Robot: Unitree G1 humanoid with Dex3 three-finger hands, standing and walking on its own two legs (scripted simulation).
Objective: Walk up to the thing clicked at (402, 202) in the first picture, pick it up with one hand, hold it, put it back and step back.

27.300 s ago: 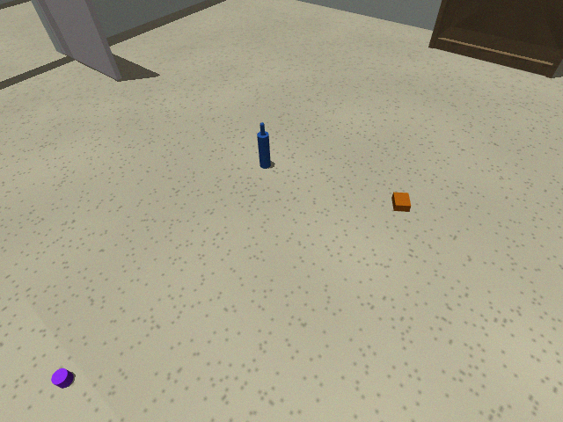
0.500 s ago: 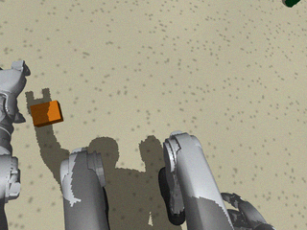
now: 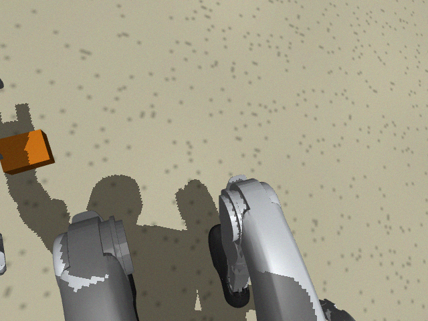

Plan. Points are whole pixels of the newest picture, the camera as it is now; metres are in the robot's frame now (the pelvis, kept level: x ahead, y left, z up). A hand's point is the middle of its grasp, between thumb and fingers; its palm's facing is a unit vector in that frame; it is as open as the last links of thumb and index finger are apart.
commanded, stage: home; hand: left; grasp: from above
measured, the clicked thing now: (26, 152) +0.47 +0.31 -0.30
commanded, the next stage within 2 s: none
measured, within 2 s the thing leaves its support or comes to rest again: neither
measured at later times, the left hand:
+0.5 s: hand out of the picture +0.32 +0.29 +0.05, palm faces -0.23 -0.65 -0.72, open 7.8 cm
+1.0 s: hand out of the picture +0.24 +0.22 +0.26, palm faces +0.18 -0.95 -0.27, open 7.4 cm
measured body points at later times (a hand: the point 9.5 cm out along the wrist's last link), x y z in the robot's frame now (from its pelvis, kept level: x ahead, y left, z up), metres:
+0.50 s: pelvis +0.00 +0.00 +0.16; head +0.18 +0.05 +0.57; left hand +0.33 +0.32 +0.09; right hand +0.22 -0.25 +0.05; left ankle +0.07 +0.13 -0.29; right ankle +0.11 -0.13 -0.29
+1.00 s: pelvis +0.06 +0.00 +0.34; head +0.13 +0.03 +0.78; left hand +0.22 +0.27 +0.28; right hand +0.25 -0.21 +0.26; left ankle +0.07 +0.13 -0.29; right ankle +0.11 -0.13 -0.29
